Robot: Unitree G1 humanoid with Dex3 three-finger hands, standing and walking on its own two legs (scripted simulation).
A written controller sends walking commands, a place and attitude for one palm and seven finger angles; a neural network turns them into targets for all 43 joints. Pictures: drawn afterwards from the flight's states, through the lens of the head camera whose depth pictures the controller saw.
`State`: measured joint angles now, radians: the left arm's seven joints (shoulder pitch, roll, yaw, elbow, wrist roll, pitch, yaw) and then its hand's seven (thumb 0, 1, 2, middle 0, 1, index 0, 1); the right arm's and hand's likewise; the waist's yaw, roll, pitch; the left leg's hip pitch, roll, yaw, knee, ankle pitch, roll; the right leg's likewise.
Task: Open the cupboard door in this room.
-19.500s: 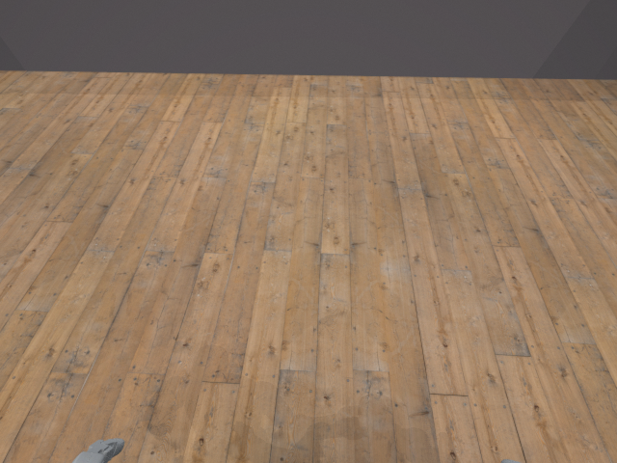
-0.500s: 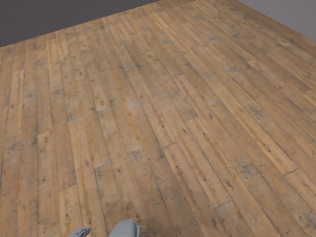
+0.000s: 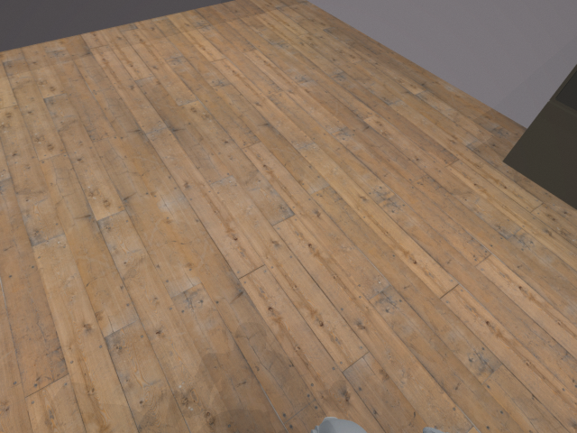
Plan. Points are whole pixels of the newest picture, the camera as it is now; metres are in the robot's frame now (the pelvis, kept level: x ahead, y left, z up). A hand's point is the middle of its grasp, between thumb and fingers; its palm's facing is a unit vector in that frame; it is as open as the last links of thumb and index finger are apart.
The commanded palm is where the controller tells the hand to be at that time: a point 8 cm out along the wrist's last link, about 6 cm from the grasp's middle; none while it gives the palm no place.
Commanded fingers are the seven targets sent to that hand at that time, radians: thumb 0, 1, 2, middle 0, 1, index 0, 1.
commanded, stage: turn or walk to find it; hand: left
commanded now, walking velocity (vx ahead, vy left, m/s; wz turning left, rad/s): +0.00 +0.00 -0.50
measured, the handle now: out of the picture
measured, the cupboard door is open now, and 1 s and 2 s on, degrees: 0 0 0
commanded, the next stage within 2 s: none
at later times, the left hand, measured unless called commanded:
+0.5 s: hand (233, 422) +0.15 +0.09 -0.14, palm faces -0.25 -0.93 -0.28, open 7.4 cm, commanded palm none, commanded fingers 0.00 0.90 0.90 -0.20 -0.30 -0.20 -0.30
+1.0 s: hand out of the picture +0.13 +0.11 -0.17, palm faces -0.33 -0.92 -0.21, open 7.4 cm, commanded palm none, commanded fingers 0.00 0.90 0.90 -0.20 -0.30 -0.20 -0.30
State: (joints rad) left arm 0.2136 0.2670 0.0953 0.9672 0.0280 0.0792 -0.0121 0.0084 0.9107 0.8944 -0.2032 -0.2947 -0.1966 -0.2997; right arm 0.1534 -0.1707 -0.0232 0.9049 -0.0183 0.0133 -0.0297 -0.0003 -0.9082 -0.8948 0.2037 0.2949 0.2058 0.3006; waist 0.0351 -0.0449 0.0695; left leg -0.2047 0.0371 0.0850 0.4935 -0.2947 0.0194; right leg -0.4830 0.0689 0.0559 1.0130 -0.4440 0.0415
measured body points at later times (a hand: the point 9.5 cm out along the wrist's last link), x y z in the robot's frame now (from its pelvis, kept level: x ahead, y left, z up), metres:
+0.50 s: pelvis -0.01 -0.07 +0.00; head +0.02 -0.12 +0.44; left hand +0.17 +0.14 -0.12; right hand -0.06 -0.33 -0.17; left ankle +0.00 +0.10 -0.65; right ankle -0.02 -0.14 -0.74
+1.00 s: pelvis +0.13 -0.09 +0.00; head +0.17 -0.10 +0.44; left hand +0.15 +0.16 -0.15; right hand +0.18 -0.37 -0.13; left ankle +0.26 -0.01 -0.72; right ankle -0.02 -0.14 -0.74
